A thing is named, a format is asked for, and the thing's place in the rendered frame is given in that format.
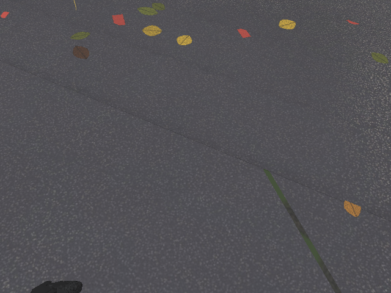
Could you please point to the robot left hand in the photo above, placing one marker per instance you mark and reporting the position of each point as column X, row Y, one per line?
column 58, row 287

